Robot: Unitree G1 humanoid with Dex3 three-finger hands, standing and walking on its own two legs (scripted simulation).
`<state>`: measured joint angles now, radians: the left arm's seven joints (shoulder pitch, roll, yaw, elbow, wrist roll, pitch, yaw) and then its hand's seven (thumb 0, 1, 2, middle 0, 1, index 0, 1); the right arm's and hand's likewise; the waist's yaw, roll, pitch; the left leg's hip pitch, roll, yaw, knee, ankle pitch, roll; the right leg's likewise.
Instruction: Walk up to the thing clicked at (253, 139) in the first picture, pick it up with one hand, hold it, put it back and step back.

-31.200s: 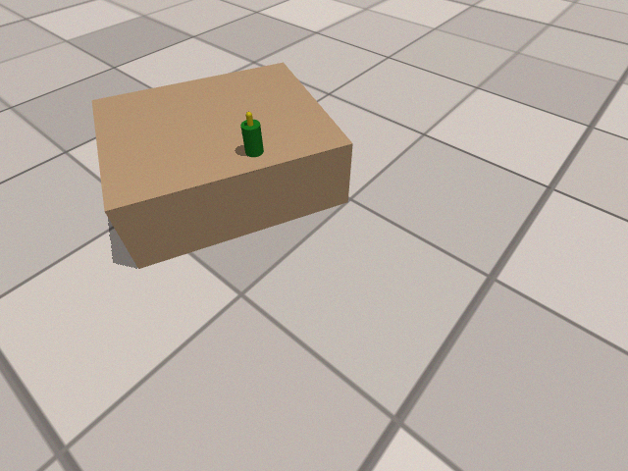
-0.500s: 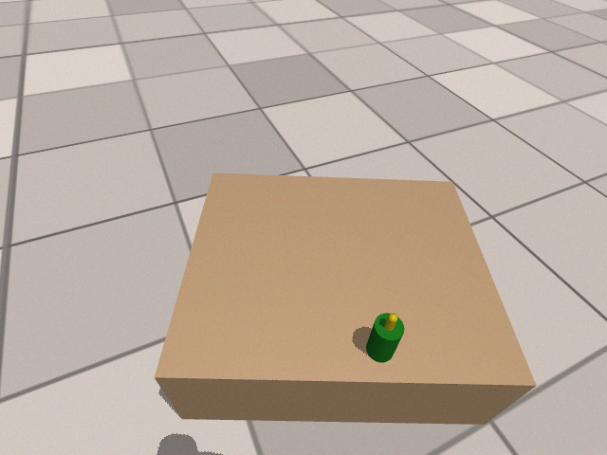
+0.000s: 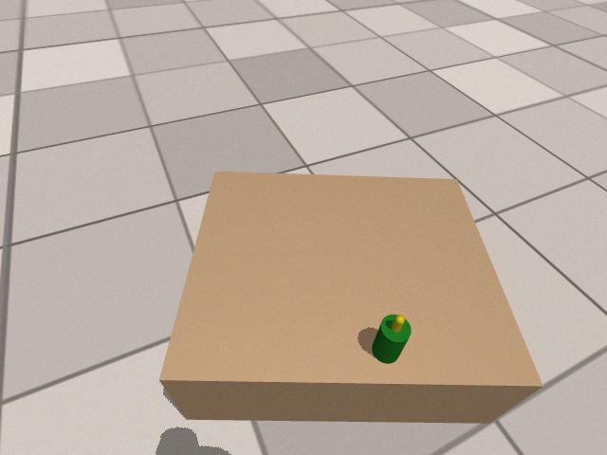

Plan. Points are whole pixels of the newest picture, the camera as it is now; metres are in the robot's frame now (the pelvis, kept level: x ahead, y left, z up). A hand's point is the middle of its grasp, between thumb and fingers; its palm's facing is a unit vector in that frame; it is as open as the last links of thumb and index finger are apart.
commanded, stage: stand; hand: right
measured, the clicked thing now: (392, 334) +0.46 -0.21 -0.37
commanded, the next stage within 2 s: none
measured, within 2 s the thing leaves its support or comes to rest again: neither
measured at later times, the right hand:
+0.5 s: hand out of the picture +0.08 -0.25 -0.15, palm faces -0.02 +0.93 -0.36, open 9.3 cm
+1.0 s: hand out of the picture +0.08 -0.25 -0.15, palm faces -0.02 +0.93 -0.36, open 7.4 cm
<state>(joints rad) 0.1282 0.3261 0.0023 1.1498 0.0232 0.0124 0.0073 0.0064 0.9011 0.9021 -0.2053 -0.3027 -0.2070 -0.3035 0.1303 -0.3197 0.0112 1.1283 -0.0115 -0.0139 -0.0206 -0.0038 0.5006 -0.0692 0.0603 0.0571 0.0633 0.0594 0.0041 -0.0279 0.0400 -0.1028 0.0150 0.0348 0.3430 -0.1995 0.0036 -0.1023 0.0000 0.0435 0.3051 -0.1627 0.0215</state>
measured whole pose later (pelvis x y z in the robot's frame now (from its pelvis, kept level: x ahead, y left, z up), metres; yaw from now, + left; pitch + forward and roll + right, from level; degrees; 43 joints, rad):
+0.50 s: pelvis +0.01 +0.01 +0.00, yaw +0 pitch -2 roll +0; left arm 0.11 0.33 0.00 1.14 0.02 0.01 0.01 0.01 0.90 0.90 -0.20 -0.30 -0.21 -0.30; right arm 0.11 -0.33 0.00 1.14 -0.01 -0.02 -0.01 0.00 -0.55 -0.81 0.20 0.29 0.20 0.29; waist 0.00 -0.02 0.04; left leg -0.09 0.00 0.03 0.32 -0.20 0.01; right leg -0.09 -0.01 0.04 0.29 -0.16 0.03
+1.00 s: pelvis +0.01 +0.00 +0.00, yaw +1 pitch -2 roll +0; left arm 0.12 0.33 0.00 1.14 0.02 0.00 0.00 0.01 0.90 0.90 -0.21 -0.30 -0.21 -0.30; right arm 0.12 -0.34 0.00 1.14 -0.01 -0.01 -0.01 0.00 -0.90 -0.90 0.20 0.30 0.21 0.30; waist 0.00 -0.01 0.04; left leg -0.09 0.01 0.02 0.32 -0.19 0.01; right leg -0.09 -0.01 0.03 0.29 -0.16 0.02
